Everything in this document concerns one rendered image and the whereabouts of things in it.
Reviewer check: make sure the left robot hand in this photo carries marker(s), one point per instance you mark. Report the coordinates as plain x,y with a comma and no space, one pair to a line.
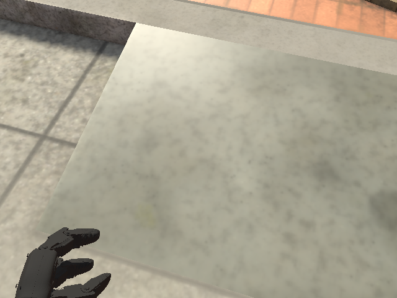
44,270

